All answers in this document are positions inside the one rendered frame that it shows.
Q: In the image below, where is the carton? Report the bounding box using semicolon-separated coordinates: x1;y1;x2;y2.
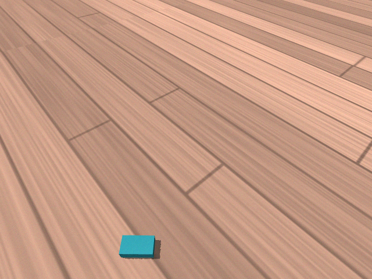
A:
119;235;155;257

